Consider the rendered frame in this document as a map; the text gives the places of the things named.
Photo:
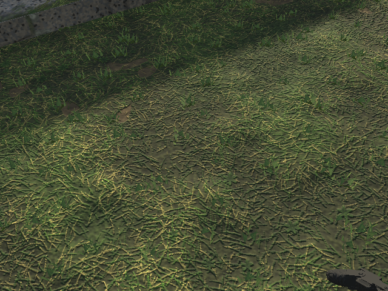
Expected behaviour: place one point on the robot right hand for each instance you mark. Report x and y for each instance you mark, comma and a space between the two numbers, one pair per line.
360, 280

